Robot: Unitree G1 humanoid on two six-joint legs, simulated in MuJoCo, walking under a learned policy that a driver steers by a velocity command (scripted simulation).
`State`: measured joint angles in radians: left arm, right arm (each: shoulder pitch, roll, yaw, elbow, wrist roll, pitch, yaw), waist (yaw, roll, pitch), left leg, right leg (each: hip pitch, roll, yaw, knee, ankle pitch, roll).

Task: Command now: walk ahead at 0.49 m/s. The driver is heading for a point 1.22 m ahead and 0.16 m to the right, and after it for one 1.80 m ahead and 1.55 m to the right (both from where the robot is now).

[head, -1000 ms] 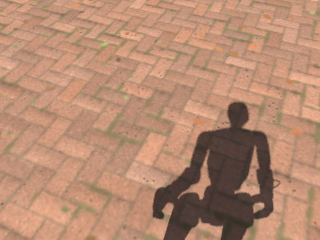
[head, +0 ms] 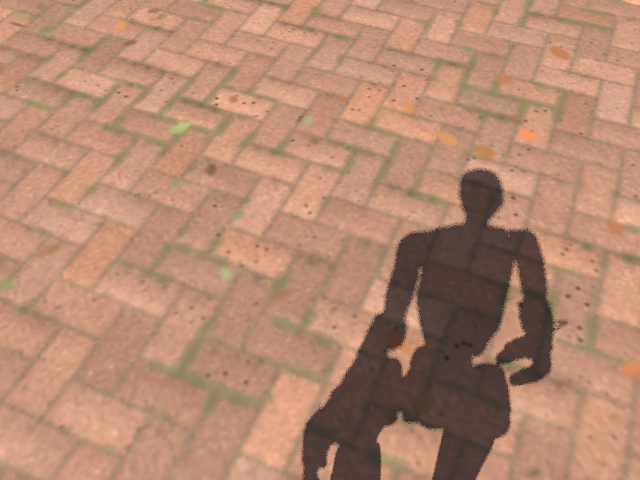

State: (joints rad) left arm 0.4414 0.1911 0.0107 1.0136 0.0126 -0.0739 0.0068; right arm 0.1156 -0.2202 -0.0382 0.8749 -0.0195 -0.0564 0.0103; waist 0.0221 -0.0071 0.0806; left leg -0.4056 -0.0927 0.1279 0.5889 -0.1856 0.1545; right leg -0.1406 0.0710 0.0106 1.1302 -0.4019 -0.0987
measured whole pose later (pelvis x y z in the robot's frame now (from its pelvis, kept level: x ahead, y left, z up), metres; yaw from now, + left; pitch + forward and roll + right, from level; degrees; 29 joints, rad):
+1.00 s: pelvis +0.54 -0.03 +0.02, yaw +1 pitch +1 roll -1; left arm 0.50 0.17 0.02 1.08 0.03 -0.09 0.01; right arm -0.01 -0.18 -0.02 0.87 -0.02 -0.05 0.03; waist 0.07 0.02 0.05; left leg -0.54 0.04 0.08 0.59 -0.09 0.08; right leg 0.12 0.08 -0.07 0.20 -0.33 -0.06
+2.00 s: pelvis +1.05 -0.06 +0.03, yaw -17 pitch +1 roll +0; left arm 0.40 0.22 0.07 0.97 0.00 -0.05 0.00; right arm 0.03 -0.24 -0.04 0.80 -0.03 -0.04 0.01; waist 0.07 0.03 0.06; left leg -0.67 0.09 -0.04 0.81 -0.09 -0.04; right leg -0.08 0.15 0.11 0.30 -0.22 -0.13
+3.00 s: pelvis +1.15 -0.07 +0.03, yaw -53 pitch +1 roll +1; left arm 0.25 0.29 0.07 0.70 0.02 0.04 -0.01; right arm 0.18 -0.29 -0.06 0.71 -0.01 0.06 -0.02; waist 0.02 0.01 0.04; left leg -0.42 -0.02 -0.04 0.84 -0.41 -0.03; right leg -0.27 0.12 0.17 0.45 -0.19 -0.07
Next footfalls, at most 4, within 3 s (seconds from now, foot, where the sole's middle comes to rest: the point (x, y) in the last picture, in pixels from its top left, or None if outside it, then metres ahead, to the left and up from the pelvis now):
0.48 right None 0.44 -0.12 -0.75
1.04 left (316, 353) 0.73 0.06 -0.75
1.62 right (384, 251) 1.03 -0.10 -0.75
2.16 left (356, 167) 1.33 -0.04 -0.75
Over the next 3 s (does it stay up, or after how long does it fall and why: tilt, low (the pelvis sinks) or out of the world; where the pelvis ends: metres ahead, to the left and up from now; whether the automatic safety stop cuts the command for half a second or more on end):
stays up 1.15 -0.07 0.03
